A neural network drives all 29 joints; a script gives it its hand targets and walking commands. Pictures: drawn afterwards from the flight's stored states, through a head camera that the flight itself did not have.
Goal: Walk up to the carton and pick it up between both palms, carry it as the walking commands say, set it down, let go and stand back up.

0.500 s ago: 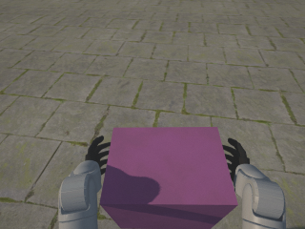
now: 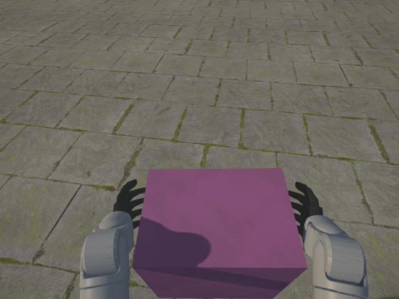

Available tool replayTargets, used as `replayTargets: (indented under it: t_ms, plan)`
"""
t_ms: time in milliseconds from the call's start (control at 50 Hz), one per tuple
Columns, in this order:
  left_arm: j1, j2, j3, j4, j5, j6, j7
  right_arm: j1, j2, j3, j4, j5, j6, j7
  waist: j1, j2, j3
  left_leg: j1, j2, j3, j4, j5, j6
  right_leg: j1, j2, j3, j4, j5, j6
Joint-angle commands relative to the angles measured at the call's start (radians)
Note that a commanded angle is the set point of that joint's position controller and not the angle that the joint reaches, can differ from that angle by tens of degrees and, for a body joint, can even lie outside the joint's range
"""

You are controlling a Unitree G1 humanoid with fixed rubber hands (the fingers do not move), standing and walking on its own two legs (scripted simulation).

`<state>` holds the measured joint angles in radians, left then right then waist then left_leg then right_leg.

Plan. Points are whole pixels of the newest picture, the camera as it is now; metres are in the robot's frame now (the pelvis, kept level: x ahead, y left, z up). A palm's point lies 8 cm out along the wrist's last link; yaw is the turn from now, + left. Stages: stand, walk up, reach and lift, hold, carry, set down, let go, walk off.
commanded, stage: hold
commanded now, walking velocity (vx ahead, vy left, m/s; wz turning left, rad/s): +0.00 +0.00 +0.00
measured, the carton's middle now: (215, 238) +0.26 +0.00 -0.01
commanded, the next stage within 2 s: set down in 0.12 s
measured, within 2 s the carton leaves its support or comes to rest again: neither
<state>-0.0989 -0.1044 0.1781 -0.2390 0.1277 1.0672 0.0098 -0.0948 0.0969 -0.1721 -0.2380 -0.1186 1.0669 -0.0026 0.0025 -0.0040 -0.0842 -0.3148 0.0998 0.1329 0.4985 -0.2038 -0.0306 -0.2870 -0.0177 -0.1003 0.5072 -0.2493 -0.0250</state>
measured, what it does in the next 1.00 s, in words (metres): stands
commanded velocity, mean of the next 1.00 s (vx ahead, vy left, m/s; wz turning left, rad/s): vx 0.00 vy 0.00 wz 0.00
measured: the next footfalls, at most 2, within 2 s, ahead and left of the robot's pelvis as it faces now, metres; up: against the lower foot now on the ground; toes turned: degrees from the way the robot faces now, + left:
none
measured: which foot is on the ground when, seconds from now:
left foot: down 0.00-1.00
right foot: down 0.00-1.00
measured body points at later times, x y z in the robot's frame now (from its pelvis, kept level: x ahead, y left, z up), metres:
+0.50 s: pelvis +0.00 +0.01 +0.01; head +0.00 +0.03 +0.45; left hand +0.31 +0.19 +0.01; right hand +0.31 -0.16 +0.01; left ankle +0.03 +0.13 -0.74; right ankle +0.01 -0.10 -0.74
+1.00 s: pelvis -0.03 +0.01 -0.03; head +0.11 +0.00 +0.40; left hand +0.33 +0.19 -0.08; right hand +0.33 -0.16 -0.08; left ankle +0.03 +0.14 -0.74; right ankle +0.01 -0.10 -0.74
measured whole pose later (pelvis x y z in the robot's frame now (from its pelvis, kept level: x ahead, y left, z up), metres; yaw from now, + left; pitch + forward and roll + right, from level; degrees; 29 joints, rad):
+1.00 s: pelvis -0.03 +0.01 -0.03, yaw -1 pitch +15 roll +0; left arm -0.45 -0.15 0.46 0.40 0.32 0.36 -0.08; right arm -0.45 0.13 -0.42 0.43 -0.31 0.36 0.08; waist 0.02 0.00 0.04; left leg -0.73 0.05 0.06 0.70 -0.23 0.00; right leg -0.71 -0.03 -0.07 0.72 -0.27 -0.02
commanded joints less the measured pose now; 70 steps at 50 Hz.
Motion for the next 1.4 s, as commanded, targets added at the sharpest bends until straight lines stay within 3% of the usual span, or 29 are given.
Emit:
replayTargets:
  t_ms: [0,20,60,100,120,160,200,260,320,460,680,920,1100,1380]
  plan:
    - [-0.325,-0.442,-0.346,0.261,-0.052,-0.138,-0.165,-0.297,0.478,0.331,0.261,0.051,-0.148,0.164,0.077,0.005,0.152,0.195,-0.146,-0.09,-0.159,-0.057,0.042,0.059,0.034,0.172,-0.222,-0.001,-0.012]
    - [-0.317,-0.369,-0.276,0.395,-0.05,-0.238,-0.158,-0.358,0.453,0.309,0.394,0.055,-0.25,0.14,0.092,-0.03,0.102,0.213,-0.152,-0.097,-0.151,-0.047,0.056,0.061,0.036,0.189,-0.246,-0.053,-0.011]
    - [-0.407,-0.457,-0.41,0.223,-0.121,-0.359,-0.169,-0.429,0.543,0.451,0.219,0.096,-0.381,0.136,0.075,-0.038,-0.052,0.269,-0.158,-0.112,-0.133,0.112,0.067,0.18,0.061,0.181,-0.209,0.144,0.008]
    - [-0.482,-0.56,-0.489,0.105,-0.175,-0.399,-0.175,-0.542,0.643,0.598,0.124,0.161,-0.429,0.153,0.108,-0.023,-0.221,0.327,-0.167,-0.118,-0.118,0.238,0.067,0.28,0.073,0.189,-0.155,0.322,0.02]
    - [-0.645,-0.628,-0.546,0.036,-0.253,-0.4,-0.194,-0.573,0.67,0.588,0.155,0.187,-0.415,0.152,-0.003,0.006,-0.372,0.411,-0.173,-0.171,-0.123,0.259,0.059,0.264,0.079,0.18,-0.139,0.373,-0.003]
    - [-0.566,-0.576,-0.524,0.127,-0.216,-0.387,-0.2,-0.501,0.646,0.543,0.189,0.143,-0.41,0.138,-0.014,0.001,-0.265,0.402,-0.173,-0.177,-0.134,0.232,0.06,0.23,0.073,0.189,-0.165,0.347,-0.008]
    - [-0.535,-0.579,-0.474,0.21,-0.177,-0.386,-0.209,-0.505,0.627,0.504,0.229,0.115,-0.408,0.144,0.002,-0.001,-0.166,0.371,-0.168,-0.186,-0.148,0.159,0.06,0.229,0.078,0.191,-0.184,0.253,-0.015]
    - [-0.55,-0.64,-0.4,0.347,-0.121,-0.398,-0.223,-0.558,0.644,0.448,0.341,0.078,-0.42,0.179,0.032,-0.006,-0.046,0.323,-0.159,-0.184,-0.172,0.044,0.062,0.208,0.086,0.186,-0.193,0.114,-0.026]
    - [-0.604,-0.714,-0.349,0.448,-0.075,-0.424,-0.243,-0.606,0.704,0.388,0.466,0.04,-0.454,0.221,0.039,0.0,0.006,0.305,-0.155,-0.175,-0.178,0.01,0.059,0.186,0.094,0.183,-0.186,0.062,-0.032]
    - [-0.691,-0.826,-0.304,0.571,-0.011,-0.513,-0.279,-0.688,0.786,0.306,0.613,-0.014,-0.56,0.287,0.033,0.035,-0.071,0.281,-0.153,-0.173,-0.12,0.141,0.045,0.146,0.103,0.173,-0.123,0.155,-0.035]
    - [-0.703,-0.859,-0.298,0.644,0.034,-0.663,-0.296,-0.736,0.817,0.317,0.638,-0.031,-0.697,0.318,0.027,0.011,-0.289,0.135,-0.174,-0.186,0.019,0.26,0.061,0.006,0.114,0.155,0.013,0.247,-0.025]
    - [-0.796,-0.846,-0.285,0.697,0.045,-0.725,-0.343,-0.817,0.843,0.307,0.689,-0.044,-0.741,0.328,0.012,-0.02,-0.462,-0.109,-0.198,-0.171,0.179,0.205,0.08,-0.174,0.12,0.154,0.145,0.217,-0.005]
    - [-0.876,-0.848,-0.259,0.73,0.054,-0.73,-0.377,-0.911,0.866,0.303,0.706,-0.037,-0.743,0.344,0.025,-0.014,-0.594,-0.291,-0.213,-0.161,0.289,0.18,0.075,-0.315,0.123,0.154,0.244,0.185,0.002]
    - [-1.012,-0.907,-0.288,0.731,0.028,-0.706,-0.377,-1.044,0.869,0.299,0.731,-0.021,-0.727,0.386,0.0,0.014,-0.789,-0.49,-0.217,-0.16,0.45,0.118,0.05,-0.603,0.144,0.122,0.432,0.112,-0.003]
